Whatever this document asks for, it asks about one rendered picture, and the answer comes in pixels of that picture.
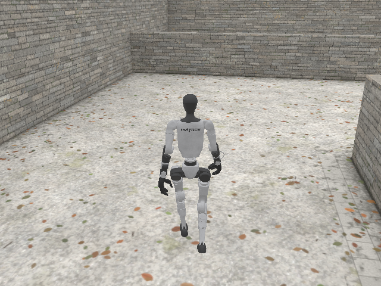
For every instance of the robot right forearm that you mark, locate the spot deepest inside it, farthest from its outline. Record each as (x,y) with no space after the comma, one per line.
(216,156)

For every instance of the robot left hand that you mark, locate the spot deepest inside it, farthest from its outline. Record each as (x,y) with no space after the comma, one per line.
(161,185)

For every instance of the robot left upper arm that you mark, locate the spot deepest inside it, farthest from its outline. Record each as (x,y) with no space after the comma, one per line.
(169,136)

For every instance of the humanoid robot torso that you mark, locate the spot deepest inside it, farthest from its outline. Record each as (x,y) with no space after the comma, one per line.
(190,138)

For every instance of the robot left forearm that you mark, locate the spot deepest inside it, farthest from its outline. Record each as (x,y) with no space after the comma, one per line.
(164,164)

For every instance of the robot right upper arm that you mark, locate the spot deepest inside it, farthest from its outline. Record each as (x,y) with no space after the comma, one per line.
(208,125)

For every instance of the right robot shin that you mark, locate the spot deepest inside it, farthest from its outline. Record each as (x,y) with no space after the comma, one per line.
(202,224)

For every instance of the robot right hand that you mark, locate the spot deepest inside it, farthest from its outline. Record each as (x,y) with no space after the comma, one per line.
(213,166)

